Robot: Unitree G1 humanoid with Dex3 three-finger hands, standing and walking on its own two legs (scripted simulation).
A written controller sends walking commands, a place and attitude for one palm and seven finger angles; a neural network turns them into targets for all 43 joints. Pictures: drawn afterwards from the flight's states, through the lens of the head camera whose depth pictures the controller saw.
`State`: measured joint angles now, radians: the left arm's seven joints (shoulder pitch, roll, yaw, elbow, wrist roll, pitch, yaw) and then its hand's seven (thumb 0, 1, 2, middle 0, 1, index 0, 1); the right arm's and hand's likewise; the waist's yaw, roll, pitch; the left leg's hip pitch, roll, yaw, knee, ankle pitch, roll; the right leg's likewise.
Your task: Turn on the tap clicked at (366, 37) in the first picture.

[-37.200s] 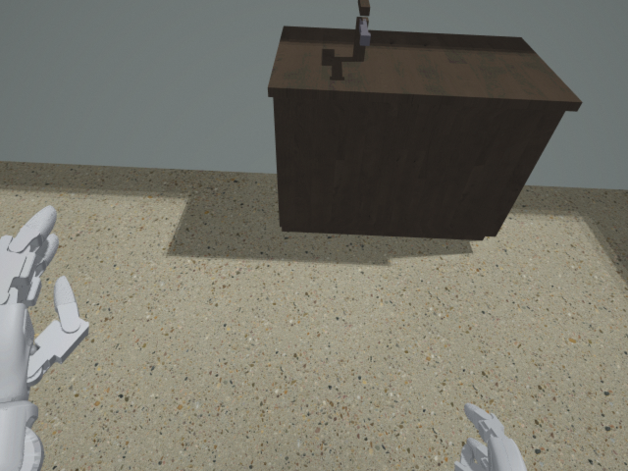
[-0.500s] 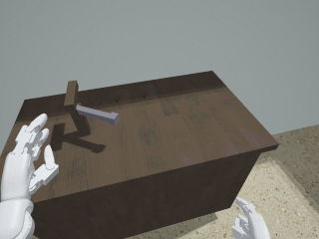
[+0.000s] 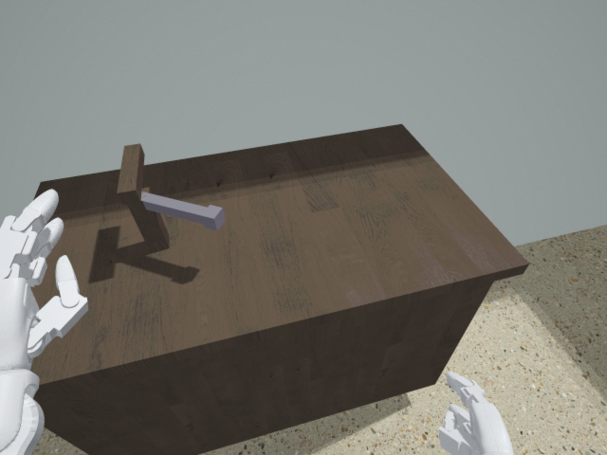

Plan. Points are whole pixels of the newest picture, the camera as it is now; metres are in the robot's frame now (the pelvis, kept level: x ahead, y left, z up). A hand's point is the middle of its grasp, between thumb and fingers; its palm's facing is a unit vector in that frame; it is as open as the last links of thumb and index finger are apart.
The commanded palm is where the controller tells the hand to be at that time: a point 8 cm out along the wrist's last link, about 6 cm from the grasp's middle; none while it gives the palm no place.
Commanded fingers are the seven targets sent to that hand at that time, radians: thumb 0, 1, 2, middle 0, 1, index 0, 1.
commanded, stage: step back with the hand held close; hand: left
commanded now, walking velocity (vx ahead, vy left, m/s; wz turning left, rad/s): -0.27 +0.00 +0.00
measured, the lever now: (213, 217) +0.45 +0.20 +0.06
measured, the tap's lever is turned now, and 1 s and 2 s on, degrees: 55 55 55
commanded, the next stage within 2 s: stop stepping back and stand still in 1.18 s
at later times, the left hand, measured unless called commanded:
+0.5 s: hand (44, 355) +0.16 +0.27 +0.15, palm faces +0.39 -0.81 -0.45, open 7.4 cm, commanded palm +0.11 +0.31 +0.17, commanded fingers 0.00 0.90 0.90 -0.20 -0.30 -0.20 -0.30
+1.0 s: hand out of the picture +0.09 +0.28 +0.15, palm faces +0.39 -0.83 -0.41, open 7.4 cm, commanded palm +0.04 +0.30 +0.17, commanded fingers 0.00 0.90 0.90 -0.20 -0.30 -0.20 -0.30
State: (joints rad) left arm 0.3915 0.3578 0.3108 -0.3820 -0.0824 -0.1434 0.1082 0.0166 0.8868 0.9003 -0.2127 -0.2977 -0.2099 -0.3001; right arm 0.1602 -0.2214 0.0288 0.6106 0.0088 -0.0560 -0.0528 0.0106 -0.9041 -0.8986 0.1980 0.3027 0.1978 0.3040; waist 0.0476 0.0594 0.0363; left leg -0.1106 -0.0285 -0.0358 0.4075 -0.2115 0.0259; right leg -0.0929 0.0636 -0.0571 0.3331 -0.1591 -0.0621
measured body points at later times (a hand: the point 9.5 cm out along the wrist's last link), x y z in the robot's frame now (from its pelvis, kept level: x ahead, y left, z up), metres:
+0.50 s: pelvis -0.05 +0.03 -0.01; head -0.03 +0.03 +0.44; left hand +0.13 +0.31 +0.17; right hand +0.12 -0.22 -0.10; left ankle +0.01 +0.10 -0.74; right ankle +0.00 -0.08 -0.74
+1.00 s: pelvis -0.12 +0.02 -0.02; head -0.09 +0.05 +0.43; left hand +0.06 +0.32 +0.17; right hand +0.08 -0.22 -0.08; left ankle -0.04 +0.11 -0.74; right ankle -0.11 -0.11 -0.72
